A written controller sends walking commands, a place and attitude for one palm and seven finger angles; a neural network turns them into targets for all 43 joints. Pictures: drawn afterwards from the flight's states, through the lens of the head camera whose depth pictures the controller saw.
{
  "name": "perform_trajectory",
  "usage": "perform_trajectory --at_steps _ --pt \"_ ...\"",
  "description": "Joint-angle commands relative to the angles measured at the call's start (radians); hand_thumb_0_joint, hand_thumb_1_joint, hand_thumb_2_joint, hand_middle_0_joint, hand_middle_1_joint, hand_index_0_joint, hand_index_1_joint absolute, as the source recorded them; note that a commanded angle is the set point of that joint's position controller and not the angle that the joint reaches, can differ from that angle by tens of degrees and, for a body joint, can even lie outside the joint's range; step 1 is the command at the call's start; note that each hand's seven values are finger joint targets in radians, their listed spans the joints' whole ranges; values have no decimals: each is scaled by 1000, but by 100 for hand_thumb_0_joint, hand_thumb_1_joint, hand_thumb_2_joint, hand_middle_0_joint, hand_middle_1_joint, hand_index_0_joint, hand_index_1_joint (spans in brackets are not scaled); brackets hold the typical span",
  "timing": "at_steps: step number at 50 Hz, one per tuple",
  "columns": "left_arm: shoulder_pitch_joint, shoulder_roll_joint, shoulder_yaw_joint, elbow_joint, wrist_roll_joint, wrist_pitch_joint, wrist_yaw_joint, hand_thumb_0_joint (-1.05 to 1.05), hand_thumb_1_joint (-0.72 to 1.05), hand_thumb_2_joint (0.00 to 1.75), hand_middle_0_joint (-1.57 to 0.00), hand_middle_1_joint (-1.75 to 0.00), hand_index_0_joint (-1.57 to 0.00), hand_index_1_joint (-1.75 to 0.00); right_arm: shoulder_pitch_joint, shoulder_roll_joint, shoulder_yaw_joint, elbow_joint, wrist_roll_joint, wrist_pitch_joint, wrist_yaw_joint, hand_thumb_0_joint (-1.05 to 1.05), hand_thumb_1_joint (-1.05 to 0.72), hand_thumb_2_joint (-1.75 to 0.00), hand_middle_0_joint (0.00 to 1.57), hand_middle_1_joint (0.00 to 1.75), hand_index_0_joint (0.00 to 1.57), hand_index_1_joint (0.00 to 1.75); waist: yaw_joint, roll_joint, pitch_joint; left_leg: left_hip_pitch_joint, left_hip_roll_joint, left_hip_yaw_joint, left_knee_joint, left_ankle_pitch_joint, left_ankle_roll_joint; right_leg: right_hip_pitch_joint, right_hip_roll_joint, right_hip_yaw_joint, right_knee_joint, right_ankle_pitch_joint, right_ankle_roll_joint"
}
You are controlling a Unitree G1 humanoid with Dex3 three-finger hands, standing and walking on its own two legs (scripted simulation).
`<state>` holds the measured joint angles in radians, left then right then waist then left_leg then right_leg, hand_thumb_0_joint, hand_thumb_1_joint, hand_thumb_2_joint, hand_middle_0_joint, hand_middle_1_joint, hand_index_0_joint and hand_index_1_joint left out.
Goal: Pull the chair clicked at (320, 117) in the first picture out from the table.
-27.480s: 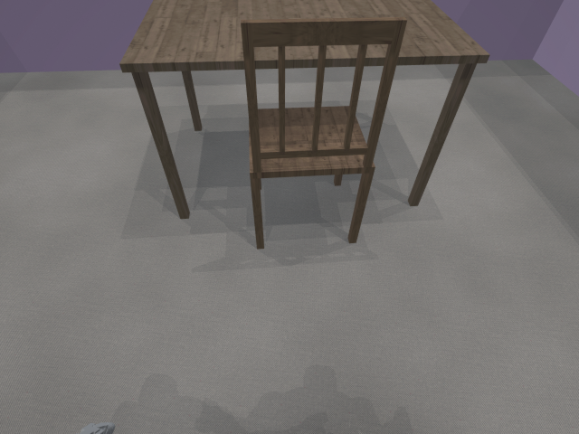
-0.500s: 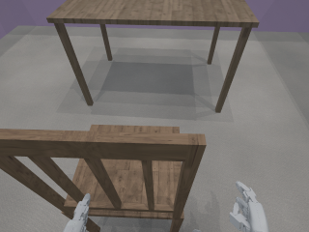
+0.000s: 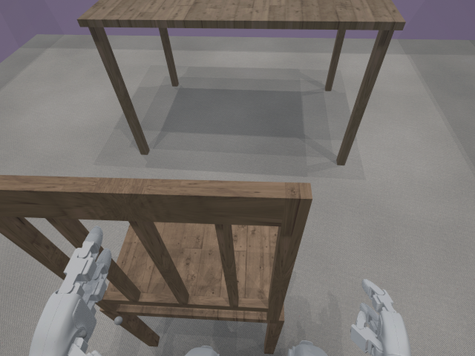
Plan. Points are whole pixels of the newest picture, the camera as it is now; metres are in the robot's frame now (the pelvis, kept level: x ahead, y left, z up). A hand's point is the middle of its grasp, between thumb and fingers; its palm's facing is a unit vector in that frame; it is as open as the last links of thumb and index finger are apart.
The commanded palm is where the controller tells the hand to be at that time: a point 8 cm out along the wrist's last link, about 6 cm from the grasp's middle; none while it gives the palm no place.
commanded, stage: draw the hand back to the body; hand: left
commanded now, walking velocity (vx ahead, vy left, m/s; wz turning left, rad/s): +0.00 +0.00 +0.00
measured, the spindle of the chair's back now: (167, 267) +0.26 +0.15 +0.00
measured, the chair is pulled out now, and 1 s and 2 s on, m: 0.74 0.73 0.73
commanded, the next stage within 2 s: step back with the hand held close in 1.14 s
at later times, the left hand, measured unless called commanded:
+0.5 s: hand (69, 292) +0.17 +0.21 +0.14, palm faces +0.18 -0.86 -0.48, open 12.2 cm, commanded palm +0.15 +0.27 +0.20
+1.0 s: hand (47, 275) +0.19 +0.24 +0.15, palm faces +0.26 -0.81 -0.53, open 6.3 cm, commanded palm +0.18 +0.29 +0.25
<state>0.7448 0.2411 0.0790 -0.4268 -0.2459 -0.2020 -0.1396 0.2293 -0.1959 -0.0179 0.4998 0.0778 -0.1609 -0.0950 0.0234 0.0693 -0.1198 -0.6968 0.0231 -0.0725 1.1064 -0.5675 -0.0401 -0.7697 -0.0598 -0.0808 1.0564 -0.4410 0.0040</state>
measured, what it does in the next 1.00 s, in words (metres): rises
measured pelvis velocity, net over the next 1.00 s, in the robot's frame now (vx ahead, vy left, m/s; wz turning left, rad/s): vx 0.04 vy -0.01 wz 0.00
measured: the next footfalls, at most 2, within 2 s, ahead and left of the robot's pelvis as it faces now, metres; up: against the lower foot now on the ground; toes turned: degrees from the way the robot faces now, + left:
none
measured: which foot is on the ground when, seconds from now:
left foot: down 0.00-1.00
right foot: down 0.00-1.00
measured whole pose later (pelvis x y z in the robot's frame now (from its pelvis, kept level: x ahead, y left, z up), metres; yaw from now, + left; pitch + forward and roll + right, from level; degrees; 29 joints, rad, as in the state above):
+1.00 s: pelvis +0.04 -0.01 +0.07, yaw +0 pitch -5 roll +0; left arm 0.59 0.42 0.16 -0.36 -0.04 0.16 0.11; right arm 0.14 -0.26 0.03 0.72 0.02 -0.23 -0.11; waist 0.10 0.10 0.07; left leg -0.06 0.04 -0.05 0.48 -0.33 -0.05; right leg -0.17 -0.03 -0.09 0.51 -0.26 0.00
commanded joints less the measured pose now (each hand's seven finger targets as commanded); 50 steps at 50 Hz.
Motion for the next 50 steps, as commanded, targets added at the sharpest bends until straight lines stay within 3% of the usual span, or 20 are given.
perform_trajectory --at_steps 1,3,4,5,6,7,10,11,12,15,16,20,22,26,27,34,36,38,43,50 --pt "-11 124 131 -241 -41 -51 14 0 -44 25 -1 -2 -1 -2 -95 -124 -36 -169 6 -95 -33 0 -90 -90 20 30 20 30 -8 -110 -69 2 -15 23 -245 161 50 237 11 43 -295 -53 -18" --pt "-30 127 142 -226 -48 -51 1 0 -37 29 -2 -4 -2 -4 -91 -126 -31 -151 9 -113 -34 0 -90 -90 20 30 20 30 -10 -68 -49 30 -15 24 -267 163 46 247 8 42 -314 -47 -17" --pt "28 324 240 -181 134 47 158 0 -33 31 -3 -5 -3 -5 -83 -122 -29 -125 -25 -68 -49 0 -90 -90 20 30 20 30 67 -21 -108 107 9 36 -318 175 46 354 -19 74 -355 -14 -45" --pt "16 205 148 -273 152 85 211 0 -30 32 -4 -5 -4 -5 -78 -107 -10 -157 -30 -60 -49 0 -90 -90 20 30 20 30 31 0 -54 137 5 40 -347 181 46 351 -28 47 -372 23 -38" --pt "-14 225 168 -282 171 118 250 0 -26 34 -4 -6 -4 -6 -82 -107 -11 -137 -29 -51 -51 0 -90 -90 20 30 20 30 33 23 -50 165 9 36 -360 191 47 369 -22 46 -388 33 -43" --pt "-1 208 160 -232 182 138 275 0 -22 36 -4 -7 -4 -7 -95 -96 -4 -119 -32 -40 -55 0 -90 -90 20 30 20 30 30 7 9 187 14 38 -373 195 49 361 -21 35 -405 41 -41" --pt "-46 249 203 -243 190 152 312 0 -12 41 -6 -9 -6 -9 -126 -101 6 -101 -37 -24 -60 0 -90 -90 20 30 20 30 38 -20 50 244 23 33 -434 203 50 413 -19 28 -454 54 -40" --pt "-71 286 237 -252 192 157 321 0 -8 43 -7 -10 -7 -10 -134 -105 8 -92 -36 -24 -62 0 -90 -90 20 30 20 30 43 22 63 259 20 30 -453 212 48 433 -16 43 -476 64 -47" --pt "-83 278 234 -264 197 153 326 0 -4 44 -7 -10 -7 -10 -133 -102 13 -86 -39 -29 -60 0 -90 -90 20 30 20 30 43 46 66 291 20 31 -473 224 48 444 -19 38 -481 83 -48" --pt "-115 297 260 -280 195 146 334 0 7 50 -8 -13 -8 -13 -144 -106 17 -66 -45 -44 -54 0 -90 -90 20 30 20 30 46 44 70 348 22 29 -520 256 47 486 -15 37 -514 123 -47" --pt "-131 323 285 -281 197 149 338 0 10 51 -9 -14 -9 -14 -144 -110 15 -53 -46 -47 -55 0 -90 -90 20 30 20 30 48 71 72 362 20 30 -532 274 46 505 -15 46 -531 142 -51" --pt "-182 322 301 -285 193 141 341 0 25 58 -11 -16 -11 -16 -157 -115 15 -26 -53 -67 -47 0 -90 -90 20 30 20 30 44 39 75 434 20 36 -572 315 50 535 -13 55 -571 191 -43" --pt "-212 327 318 -267 192 140 343 0 32 62 -12 -18 -12 -18 -161 -123 10 -6 -57 -70 -48 0 -90 -90 20 30 20 30 39 -9 81 458 21 33 -587 330 52 549 -10 63 -593 213 -41" --pt "-288 378 362 -321 198 127 348 0 47 69 -14 -21 -14 -21 -154 -134 10 15 -63 -88 -43 0 -90 -90 20 30 20 30 50 55 20 520 18 36 -623 382 56 611 -21 56 -604 269 -39" --pt "-287 378 368 -327 198 127 349 0 50 71 -15 -22 -15 -22 -174 -135 10 21 -65 -95 -42 0 -90 -90 20 30 20 30 53 72 32 530 16 35 -634 401 55 614 -19 66 -602 296 -41" --pt "-387 418 404 -374 199 126 358 0 75 83 -18 -27 -18 -27 -185 -145 16 56 -62 -121 -34 0 -90 -90 20 30 20 30 55 60 -13 591 19 38 -657 497 58 664 -26 60 -617 392 -35" --pt "-420 457 436 -389 199 129 364 0 83 87 -19 -29 -19 -29 -177 -154 14 66 -61 -121 -35 0 -90 -90 20 30 20 30 56 81 -21 596 18 38 -659 512 58 678 -30 65 -624 411 -37" --pt "-438 457 437 -410 200 129 366 0 90 90 -20 -30 -20 -30 -187 -154 18 71 -57 -126 -33 0 -90 -90 20 30 20 30 58 102 -34 611 17 34 -664 541 57 685 -30 69 -610 440 -39" --pt "-428 428 414 -399 200 141 358 0 90 90 -20 -30 -20 -30 -196 -153 22 68 -56 -129 -26 0 -90 -90 20 30 20 30 59 91 -20 620 20 33 -674 585 52 690 -27 58 -608 464 -37" --pt "-433 433 416 -401 202 146 355 0 90 90 -20 -30 -20 -30 -197 -152 25 65 -57 -128 -22 0 -90 -90 20 30 20 30 63 97 -37 623 20 30 -685 593 49 705 -26 51 -605 456 -35"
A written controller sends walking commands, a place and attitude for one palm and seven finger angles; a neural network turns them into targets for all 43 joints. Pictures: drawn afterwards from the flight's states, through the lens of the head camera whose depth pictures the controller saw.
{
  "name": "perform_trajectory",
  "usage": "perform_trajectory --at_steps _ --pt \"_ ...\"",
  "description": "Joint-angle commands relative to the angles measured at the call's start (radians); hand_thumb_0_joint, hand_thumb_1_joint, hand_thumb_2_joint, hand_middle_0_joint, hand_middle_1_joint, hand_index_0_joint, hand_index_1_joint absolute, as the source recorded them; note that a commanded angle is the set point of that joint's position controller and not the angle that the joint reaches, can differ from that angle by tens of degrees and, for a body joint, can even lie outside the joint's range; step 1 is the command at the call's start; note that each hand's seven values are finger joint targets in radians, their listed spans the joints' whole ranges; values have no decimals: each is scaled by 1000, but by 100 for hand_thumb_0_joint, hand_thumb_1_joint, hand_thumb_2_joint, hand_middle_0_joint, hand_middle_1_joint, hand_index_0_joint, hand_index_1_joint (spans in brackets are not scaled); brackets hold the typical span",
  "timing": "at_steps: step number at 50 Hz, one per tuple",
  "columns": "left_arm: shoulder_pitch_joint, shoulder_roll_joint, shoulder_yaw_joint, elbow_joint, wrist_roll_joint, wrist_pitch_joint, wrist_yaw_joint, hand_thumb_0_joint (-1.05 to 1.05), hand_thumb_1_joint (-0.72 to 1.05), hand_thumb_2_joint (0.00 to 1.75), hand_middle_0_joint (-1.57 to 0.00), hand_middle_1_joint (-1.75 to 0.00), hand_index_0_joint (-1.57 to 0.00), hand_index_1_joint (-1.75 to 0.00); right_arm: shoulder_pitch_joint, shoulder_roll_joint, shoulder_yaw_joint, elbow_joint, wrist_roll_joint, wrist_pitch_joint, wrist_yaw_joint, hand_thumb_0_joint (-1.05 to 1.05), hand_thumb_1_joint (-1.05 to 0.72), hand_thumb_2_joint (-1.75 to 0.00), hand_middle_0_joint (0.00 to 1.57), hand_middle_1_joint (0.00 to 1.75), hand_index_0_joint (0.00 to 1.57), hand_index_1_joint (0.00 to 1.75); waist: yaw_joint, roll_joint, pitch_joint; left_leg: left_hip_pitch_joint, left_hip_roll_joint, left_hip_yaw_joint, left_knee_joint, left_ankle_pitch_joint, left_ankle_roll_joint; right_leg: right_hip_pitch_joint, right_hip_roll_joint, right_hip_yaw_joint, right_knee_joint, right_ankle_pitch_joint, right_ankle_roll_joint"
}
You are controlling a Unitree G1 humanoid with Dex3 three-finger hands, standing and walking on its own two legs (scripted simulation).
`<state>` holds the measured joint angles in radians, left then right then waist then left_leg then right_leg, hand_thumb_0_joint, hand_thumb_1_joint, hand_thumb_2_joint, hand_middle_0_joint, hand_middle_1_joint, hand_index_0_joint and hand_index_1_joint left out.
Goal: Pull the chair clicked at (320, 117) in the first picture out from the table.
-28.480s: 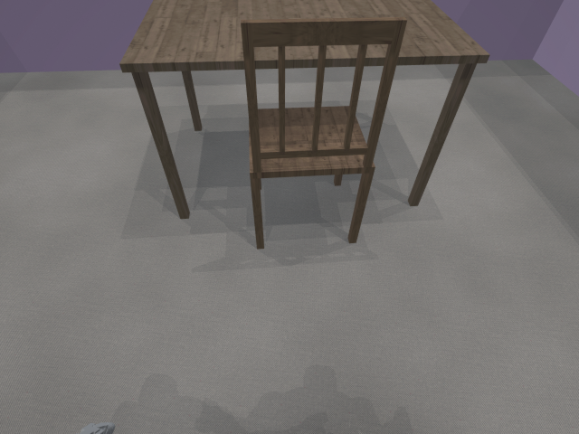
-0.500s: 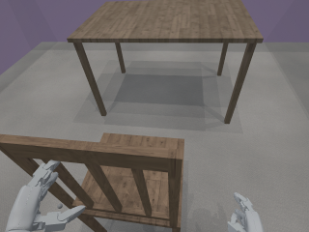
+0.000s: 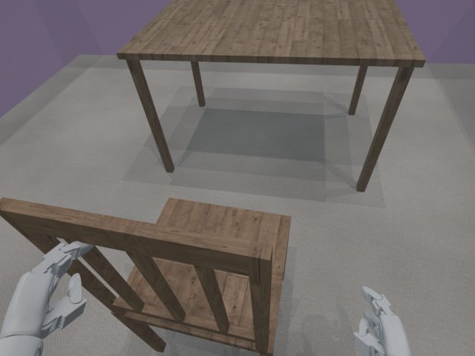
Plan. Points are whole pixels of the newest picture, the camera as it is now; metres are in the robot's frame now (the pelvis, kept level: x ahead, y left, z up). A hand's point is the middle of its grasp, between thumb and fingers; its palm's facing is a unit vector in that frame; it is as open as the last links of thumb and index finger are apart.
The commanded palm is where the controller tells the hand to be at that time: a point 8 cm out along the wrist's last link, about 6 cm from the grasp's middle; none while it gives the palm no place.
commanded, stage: draw the hand back to the body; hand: left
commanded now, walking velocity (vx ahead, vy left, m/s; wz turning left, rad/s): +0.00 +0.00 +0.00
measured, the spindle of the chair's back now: (162, 289) +0.23 +0.20 -0.07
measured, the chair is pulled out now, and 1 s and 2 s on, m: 0.73 0.73 0.73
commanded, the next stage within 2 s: step back with the hand held close in 0.14 s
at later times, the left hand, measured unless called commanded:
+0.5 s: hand (70, 307) +0.14 +0.27 +0.08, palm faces +0.16 -0.81 -0.57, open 6.4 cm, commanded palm +0.11 +0.31 +0.18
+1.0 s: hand out of the picture +0.08 +0.29 +0.15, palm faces +0.43 -0.75 -0.49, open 7.4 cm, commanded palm +0.01 +0.33 +0.18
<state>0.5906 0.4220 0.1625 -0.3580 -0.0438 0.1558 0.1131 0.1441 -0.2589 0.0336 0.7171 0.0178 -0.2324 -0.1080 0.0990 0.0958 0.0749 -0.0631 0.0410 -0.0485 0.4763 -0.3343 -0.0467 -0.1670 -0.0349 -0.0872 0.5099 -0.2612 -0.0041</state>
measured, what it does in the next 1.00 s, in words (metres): shifts its weight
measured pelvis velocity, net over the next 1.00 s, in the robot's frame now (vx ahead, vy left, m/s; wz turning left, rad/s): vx -0.12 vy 0.03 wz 0.02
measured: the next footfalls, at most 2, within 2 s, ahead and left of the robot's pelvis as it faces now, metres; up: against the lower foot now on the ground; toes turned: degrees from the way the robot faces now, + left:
right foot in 1.06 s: -0.03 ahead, -0.11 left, +0.00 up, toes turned +1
right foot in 1.46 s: -0.16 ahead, -0.11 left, +0.00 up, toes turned -1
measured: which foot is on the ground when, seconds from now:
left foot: down 0.00-1.00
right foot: down 0.00-0.96, up 0.98-1.00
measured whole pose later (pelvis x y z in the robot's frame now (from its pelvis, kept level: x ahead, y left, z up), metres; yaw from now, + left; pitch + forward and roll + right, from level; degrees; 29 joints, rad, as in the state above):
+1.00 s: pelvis -0.12 +0.03 -0.01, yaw +1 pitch -3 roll -1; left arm 0.54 0.39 0.36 -0.48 -0.01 -0.06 0.18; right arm 0.26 -0.23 0.00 0.59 0.02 -0.07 -0.11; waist -0.02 0.04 0.03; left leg -0.36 0.02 -0.02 0.61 -0.21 0.01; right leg -0.42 -0.06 -0.06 0.63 -0.29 0.03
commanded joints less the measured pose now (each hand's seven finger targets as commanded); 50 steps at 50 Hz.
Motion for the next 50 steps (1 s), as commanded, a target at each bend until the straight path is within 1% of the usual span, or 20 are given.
perform_trajectory --at_steps 1,4,7,10,11,13,14,15,16,19,22,26,31,36,38,40,44,46,47,50 --pt "-273 267 348 -455 1 -204 102 0 90 90 -20 -30 -20 -30 -117 -92 -27 -149 4 -56 -9 0 -90 -90 20 30 20 30 -10 78 -228 -14 0 4 -56 352 56 101 -49 69 -65 270 -30" --pt "-285 257 335 -466 0 -208 102 0 90 90 -20 -30 -20 -30 -112 -87 -23 -157 4 -54 -9 0 -90 -90 20 30 20 30 -12 60 -221 -16 3 4 -59 354 55 97 -49 55 -62 262 -27" --pt "-289 246 325 -466 0 -202 97 0 90 90 -20 -30 -20 -30 -114 -83 -15 -161 5 -51 -6 0 -90 -90 20 30 20 30 -13 102 -202 -31 0 6 -66 337 51 93 -50 59 -72 239 -29" --pt "-288 257 336 -464 0 -206 99 0 90 90 -20 -30 -20 -30 -111 -85 -18 -163 3 -52 -6 0 -90 -90 20 30 20 30 -9 61 -226 -22 3 1 -66 348 52 103 -46 53 -62 242 -28" --pt "-285 269 347 -462 2 -199 98 0 90 90 -20 -30 -20 -30 -120 -89 -20 -160 4 -53 -5 0 -90 -90 20 30 20 30 -7 103 -231 -24 0 0 -69 332 51 103 -45 73 -69 224 -31" --pt "-308 247 317 -498 -2 -206 96 0 90 90 -20 -30 -20 -30 -113 -81 -12 -169 4 -54 -4 0 -90 -90 20 30 20 30 -13 99 -211 -30 0 4 -69 332 49 94 -47 58 -72 224 -28" --pt "-461 405 436 -479 -40 -247 74 0 90 90 -20 -30 -20 -30 -66 -101 -45 -236 44 3 -14 0 -90 -90 20 30 20 30 -36 7 -67 -74 25 -27 -50 352 56 -4 -89 184 -113 363 -41" --pt "-385 311 372 -399 -37 -234 59 0 90 90 -20 -30 -20 -30 -69 -82 -45 -231 39 29 -12 0 -90 -90 20 30 20 30 -48 -48 -106 -57 27 -25 -43 351 47 22 -122 166 -105 421 -48" --pt "-400 337 385 -426 -41 -236 54 0 90 90 -20 -30 -20 -30 -74 -91 -46 -250 43 40 -12 0 -90 -90 20 30 20 30 -45 10 -163 -19 18 -23 -46 371 42 41 -129 185 -91 473 -51" --pt "-276 303 364 -451 -37 -249 64 0 90 90 -20 -30 -20 -30 -91 -78 -45 -267 35 77 -15 0 -90 -90 20 30 20 30 -40 76 -242 6 37 -28 -52 498 39 86 -131 157 -42 509 -40" --pt "-177 317 387 -494 -35 -259 77 0 90 90 -20 -30 -20 -30 -87 -74 -50 -284 34 108 -18 0 -90 -90 20 30 20 30 -34 84 -307 -13 49 -44 -58 521 40 127 -125 141 -14 473 -32" --pt "-93 353 432 -538 -31 -272 91 0 90 90 -20 -30 -20 -30 -94 -73 -64 -290 37 121 -27 0 -90 -90 20 30 20 30 -29 99 -322 -78 65 -67 -71 472 52 118 -112 122 16 421 -17" --pt "-76 305 449 -453 -20 -298 105 0 90 90 -20 -30 -20 -30 -66 -73 -74 -257 24 106 -38 0 -90 -90 20 30 20 30 -43 65 -237 -192 71 -68 -93 221 62 33 -112 133 -28 238 -12" --pt "-27 124 356 -97 1 -265 102 0 90 90 -20 -30 -20 -30 -31 -80 -97 -215 15 124 -15 0 -90 -90 20 30 20 30 -81 -182 -102 -229 -5 13 55 -102 57 -219 -172 226 -238 -181 -54" --pt "-102 126 314 -115 13 -258 99 0 90 90 -20 -30 -20 -30 -29 -83 -87 -220 15 131 -2 0 -90 -90 20 30 20 30 -88 -256 -94 -204 -15 21 172 -121 63 -335 -215 223 -272 -315 -74" --pt "-131 133 303 -135 21 -250 99 0 90 90 -20 -30 -20 -30 -37 -81 -73 -231 12 137 3 0 -90 -90 20 30 20 30 -89 -305 -104 -213 -2 6 168 -115 77 -357 -215 180 -239 -334 -70" --pt "-149 198 354 -351 34 -280 113 0 90 90 -20 -30 -20 -30 -52 -90 -56 -288 3 134 -11 0 -90 -90 20 30 20 30 -75 -86 -87 -400 76 -93 -110 -279 118 -220 -114 122 -79 -335 -10" --pt "-204 272 422 -469 51 -311 124 0 90 90 -20 -30 -20 -30 -53 -107 -62 -294 4 118 -18 0 -90 -90 20 30 20 30 -77 105 -96 -583 140 -162 -236 -358 150 -3 -52 86 100 -173 18" --pt "-172 241 417 -471 52 -323 120 0 90 90 -20 -30 -20 -30 -40 -98 -65 -299 3 107 -17 0 -90 -90 20 30 20 30 -74 173 -122 -636 161 -187 -259 -368 162 78 -30 65 194 -78 25" --pt "-86 214 426 -406 56 -357 103 0 90 90 -20 -30 -20 -30 -17 -98 -84 -302 9 80 -6 0 -90 -90 20 30 20 30 -67 206 -110 -737 165 -149 -226 -442 162 157 4 52 249 -35 33"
